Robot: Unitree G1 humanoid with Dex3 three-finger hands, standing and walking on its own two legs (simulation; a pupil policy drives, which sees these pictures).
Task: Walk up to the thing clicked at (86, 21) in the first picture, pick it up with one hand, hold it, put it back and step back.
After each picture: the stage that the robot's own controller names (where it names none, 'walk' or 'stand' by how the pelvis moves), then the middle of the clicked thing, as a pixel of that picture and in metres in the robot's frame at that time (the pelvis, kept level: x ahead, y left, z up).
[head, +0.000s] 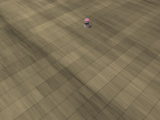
stand; (86, 23) +1.91 -0.15 -0.72
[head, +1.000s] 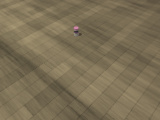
walk; (76, 31) +1.79 +0.16 -0.72
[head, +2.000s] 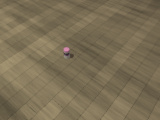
walk; (66, 53) +1.23 +0.18 -0.71
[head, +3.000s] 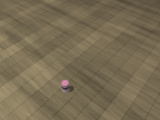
walk; (65, 86) +0.83 +0.15 -0.71
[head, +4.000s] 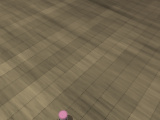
walk; (63, 117) +0.56 +0.12 -0.71
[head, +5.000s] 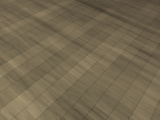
stand; out of the picture +0.48 +0.15 -0.72
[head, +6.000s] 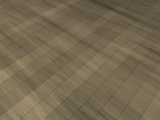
stand; out of the picture +0.44 +0.13 -0.72
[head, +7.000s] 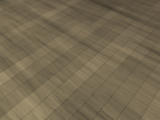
stand; out of the picture +0.43 +0.15 -0.72
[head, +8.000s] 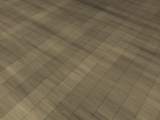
stand; out of the picture +0.40 +0.17 -0.72
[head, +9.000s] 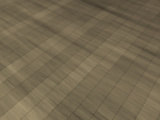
stand; out of the picture +0.40 +0.17 -0.73
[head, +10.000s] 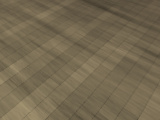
stand; out of the picture +0.40 +0.16 -0.73
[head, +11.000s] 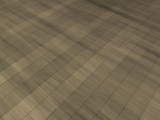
stand; out of the picture +0.41 +0.15 -0.73
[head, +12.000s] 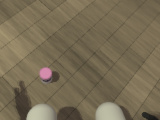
go down; (46, 75) +0.48 +0.14 -0.46
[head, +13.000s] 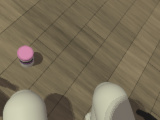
go down; (26, 57) +0.50 +0.17 -0.31
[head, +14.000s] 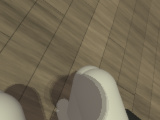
close in; out of the picture +0.49 +0.23 -0.23
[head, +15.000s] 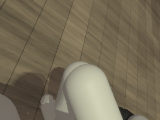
close; out of the picture +0.49 +0.24 -0.23
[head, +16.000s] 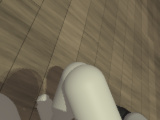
lift; out of the picture +0.47 +0.23 -0.24
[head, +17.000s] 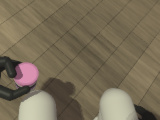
lift; (26, 79) +0.35 +0.18 -0.08
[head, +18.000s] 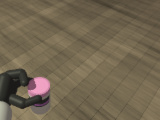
hold; (39, 96) +0.33 +0.13 +0.03
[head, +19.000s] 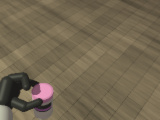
hold; (43, 101) +0.31 +0.13 -0.02
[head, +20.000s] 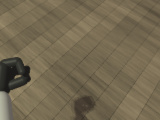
crouch; out of the picture +0.25 +0.18 -0.52
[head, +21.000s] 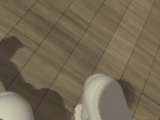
lower; out of the picture +0.16 +0.34 -0.30
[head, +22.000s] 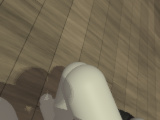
lower; out of the picture +0.10 +0.32 -0.27
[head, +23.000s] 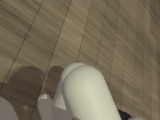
lower; out of the picture +0.08 +0.30 -0.27
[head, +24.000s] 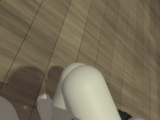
lower; out of the picture +0.06 +0.29 -0.27
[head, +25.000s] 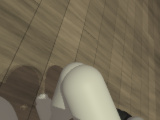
lower; out of the picture +0.05 +0.28 -0.27
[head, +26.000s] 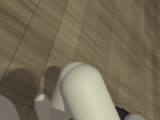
loosen; out of the picture +0.04 +0.26 -0.27
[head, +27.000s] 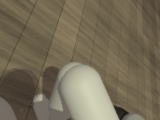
withdraw; out of the picture +0.03 +0.26 -0.27
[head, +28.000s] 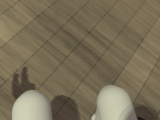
walk; out of the picture +0.06 +0.26 -0.36
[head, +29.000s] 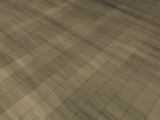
stand; out of the picture -0.01 +0.26 -0.68
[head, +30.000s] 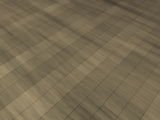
stand; out of the picture +0.01 +0.28 -0.69
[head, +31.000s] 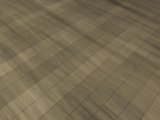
stand; out of the picture +0.01 +0.27 -0.71
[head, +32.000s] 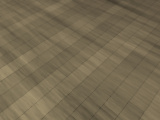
walk; out of the picture +0.01 +0.28 -0.74
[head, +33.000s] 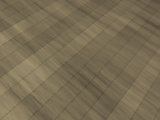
walk; out of the picture +0.16 +0.19 -0.73
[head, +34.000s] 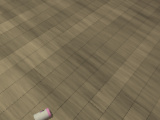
walk; (42, 115) +0.47 +0.22 -0.73
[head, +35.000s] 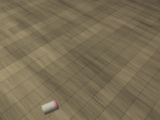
stand; (49, 106) +0.65 +0.24 -0.73
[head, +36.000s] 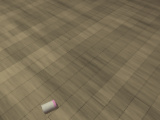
stand; (48, 106) +0.67 +0.26 -0.75
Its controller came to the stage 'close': yes
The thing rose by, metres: 0.70
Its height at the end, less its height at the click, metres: -0.02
